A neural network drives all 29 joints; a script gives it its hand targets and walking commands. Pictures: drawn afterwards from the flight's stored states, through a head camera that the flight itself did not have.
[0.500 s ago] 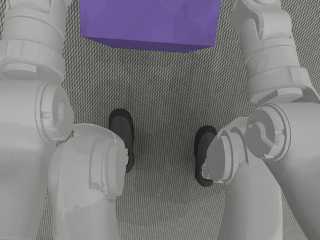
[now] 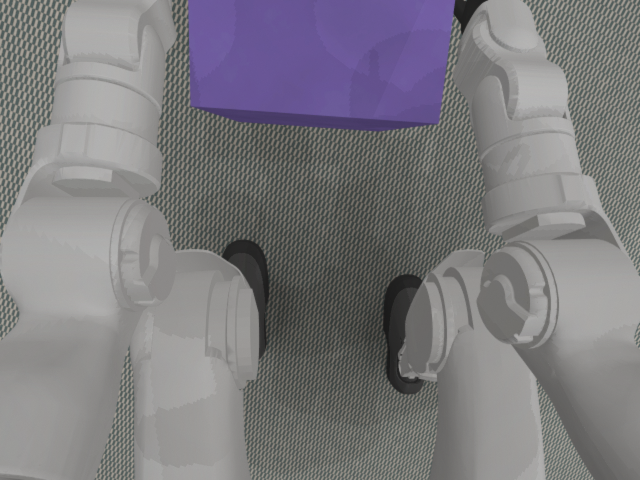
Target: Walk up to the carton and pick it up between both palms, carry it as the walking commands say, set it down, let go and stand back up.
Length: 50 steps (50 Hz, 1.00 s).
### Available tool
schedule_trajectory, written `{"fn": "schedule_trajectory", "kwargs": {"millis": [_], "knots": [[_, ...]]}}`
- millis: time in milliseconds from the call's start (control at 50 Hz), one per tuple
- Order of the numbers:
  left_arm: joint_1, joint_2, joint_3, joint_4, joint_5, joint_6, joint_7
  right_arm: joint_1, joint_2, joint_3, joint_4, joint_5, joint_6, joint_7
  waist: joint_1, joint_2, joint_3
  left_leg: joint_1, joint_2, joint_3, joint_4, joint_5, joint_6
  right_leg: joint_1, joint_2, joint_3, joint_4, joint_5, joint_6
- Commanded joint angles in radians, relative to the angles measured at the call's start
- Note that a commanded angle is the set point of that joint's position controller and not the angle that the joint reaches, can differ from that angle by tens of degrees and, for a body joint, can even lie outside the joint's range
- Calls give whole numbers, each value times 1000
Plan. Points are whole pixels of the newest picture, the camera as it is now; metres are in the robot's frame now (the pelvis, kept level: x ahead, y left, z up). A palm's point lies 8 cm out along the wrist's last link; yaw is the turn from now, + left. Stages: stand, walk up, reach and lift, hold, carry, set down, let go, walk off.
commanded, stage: reach and lift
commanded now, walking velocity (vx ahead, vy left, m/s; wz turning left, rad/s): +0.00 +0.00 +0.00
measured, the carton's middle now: (318, 18) +0.55 +0.06 -0.22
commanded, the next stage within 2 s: none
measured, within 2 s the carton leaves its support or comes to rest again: neither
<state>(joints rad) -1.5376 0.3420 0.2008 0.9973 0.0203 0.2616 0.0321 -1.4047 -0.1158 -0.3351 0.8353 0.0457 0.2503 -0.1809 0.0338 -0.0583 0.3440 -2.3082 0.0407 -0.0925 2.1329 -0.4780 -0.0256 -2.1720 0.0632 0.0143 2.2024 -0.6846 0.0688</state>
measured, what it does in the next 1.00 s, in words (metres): rises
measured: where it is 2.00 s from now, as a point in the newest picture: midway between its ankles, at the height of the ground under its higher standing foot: (328, 337)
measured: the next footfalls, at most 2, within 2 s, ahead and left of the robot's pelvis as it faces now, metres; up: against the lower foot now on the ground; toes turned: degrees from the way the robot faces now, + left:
none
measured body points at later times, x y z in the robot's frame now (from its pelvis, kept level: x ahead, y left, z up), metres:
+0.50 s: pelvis +0.01 +0.00 +0.04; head +0.36 +0.06 +0.31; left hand +0.57 +0.21 -0.09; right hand +0.57 -0.08 -0.09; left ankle +0.13 +0.14 -0.34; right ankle +0.09 -0.13 -0.34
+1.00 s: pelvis +0.00 +0.00 +0.08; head +0.32 +0.05 +0.39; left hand +0.55 +0.21 -0.02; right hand +0.54 -0.09 -0.02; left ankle +0.13 +0.14 -0.34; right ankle +0.09 -0.14 -0.34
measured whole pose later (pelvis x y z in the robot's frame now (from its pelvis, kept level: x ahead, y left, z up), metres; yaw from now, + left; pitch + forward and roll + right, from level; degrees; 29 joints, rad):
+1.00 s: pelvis +0.00 +0.00 +0.08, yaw +2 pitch +47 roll -4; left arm -1.33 0.15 0.41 0.80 0.27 0.39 0.00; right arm -1.20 0.07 -0.56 0.60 -0.21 0.37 -0.12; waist 0.00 -0.03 -0.03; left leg -2.22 0.01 -0.09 1.81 -0.40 -0.03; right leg -2.10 0.06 0.03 1.88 -0.60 0.06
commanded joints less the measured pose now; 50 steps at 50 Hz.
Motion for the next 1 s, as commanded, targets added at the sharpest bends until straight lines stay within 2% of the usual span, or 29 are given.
{"fn": "schedule_trajectory", "kwargs": {"millis": [0, 60, 140, 260, 400, 560, 820, 980], "knots": [[-454, -986, -261, -81, -61, 5, -287, -792, 872, 382, -199, 74, -30, 281, 30, 111, -1378, 911, -111, 166, -119, 362, 30, 386, 109, -139, -238, 325, -26], [-411, -994, -205, -36, -11, 18, -299, -743, 885, 337, -162, 25, -14, 286, 26, 93, -1284, 822, -115, 169, -147, 298, 35, 363, 110, -132, -266, 288, -26], [-389, -1014, -181, -35, 19, 29, -310, -718, 903, 320, -163, -5, 0, 289, 21, 80, -1293, 801, -119, 168, -170, 292, 35, 369, 112, -130, -291, 291, -24], [-409, -1048, -214, -96, 17, 40, -307, -737, 939, 352, -212, 2, 12, 288, 19, 87, -1424, 873, -126, 165, -192, 343, 26, 401, 117, -135, -311, 331, -21], [-393, -1072, -228, -135, 28, 52, -296, -684, 963, 347, -199, -14, 31, 298, 18, 110, -1465, 929, -133, 164, -221, 375, 15, 380, 122, -137, -332, 347, -22], [-367, -1138, -283, -188, 11, 69, -283, -644, 1007, 380, -242, -9, 48, 309, -5, 139, -1577, 1039, -146, 158, -263, 449, 6, 376, 128, -145, -373, 393, -21], [-307, -1169, -199, -150, 80, 101, -288, -582, 1050, 316, -212, -76, 90, 333, -14, 127, -1513, 958, -165, 169, -378, 317, 16, 384, 125, -125, -489, 317, -27], [-286, -1189, -175, -150, 99, 119, -296, -553, 1083, 312, -222, -98, 113, 343, -17, 113, -1540, 982, -174, 169, -431, 289, 22, 432, 125, -117, -541, 307, -29]]}}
